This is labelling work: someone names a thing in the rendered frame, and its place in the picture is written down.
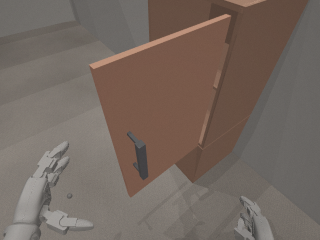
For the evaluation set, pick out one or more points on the robot left forearm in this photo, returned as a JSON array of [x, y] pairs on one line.
[[22, 231]]

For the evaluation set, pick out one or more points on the cupboard door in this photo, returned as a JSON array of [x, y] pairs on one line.
[[160, 92]]

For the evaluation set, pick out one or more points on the robot left hand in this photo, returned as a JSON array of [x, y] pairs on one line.
[[31, 208]]

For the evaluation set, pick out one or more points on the handle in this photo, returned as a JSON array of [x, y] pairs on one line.
[[141, 155]]

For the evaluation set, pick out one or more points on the robot right hand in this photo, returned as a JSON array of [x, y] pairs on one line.
[[258, 227]]

